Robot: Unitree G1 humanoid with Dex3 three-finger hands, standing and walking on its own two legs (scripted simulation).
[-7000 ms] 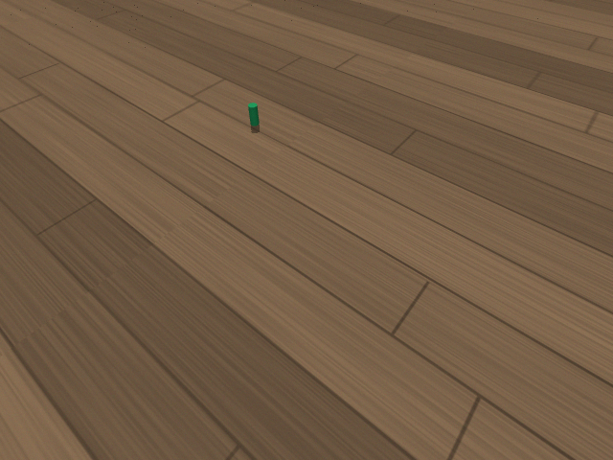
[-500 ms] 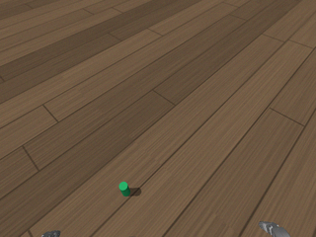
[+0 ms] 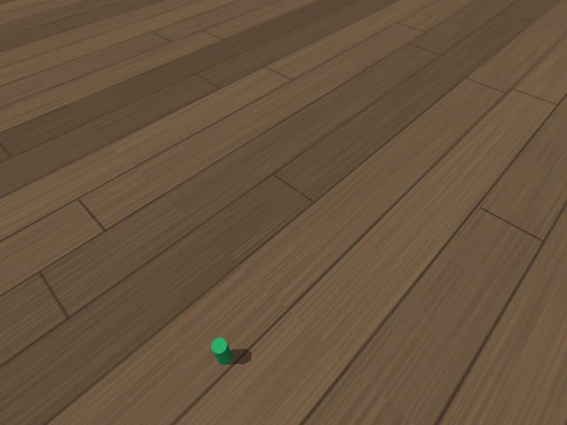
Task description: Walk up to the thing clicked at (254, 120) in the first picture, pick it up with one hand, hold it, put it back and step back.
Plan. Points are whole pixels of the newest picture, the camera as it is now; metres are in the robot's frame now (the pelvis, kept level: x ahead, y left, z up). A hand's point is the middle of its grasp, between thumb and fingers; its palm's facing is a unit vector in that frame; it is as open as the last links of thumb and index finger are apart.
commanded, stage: walk up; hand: left
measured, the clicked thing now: (222, 351) +0.44 +0.23 -0.72
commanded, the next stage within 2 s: stand in 0.34 s
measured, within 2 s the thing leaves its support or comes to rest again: neither
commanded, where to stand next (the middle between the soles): +0.06 -0.01 m, yaw -1 degrees
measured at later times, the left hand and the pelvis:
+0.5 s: hand out of the picture +0.09 +0.25 -0.15, palm faces -0.01 -0.94 -0.35, open 7.4 cm; pelvis +0.01 -0.01 +0.00, yaw +0 degrees
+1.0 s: hand out of the picture +0.07 +0.24 -0.15, palm faces -0.02 -0.94 -0.34, open 7.4 cm; pelvis +0.00 -0.01 +0.00, yaw +0 degrees
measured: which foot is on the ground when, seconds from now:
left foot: down 0.00-1.00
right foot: down 0.00-1.00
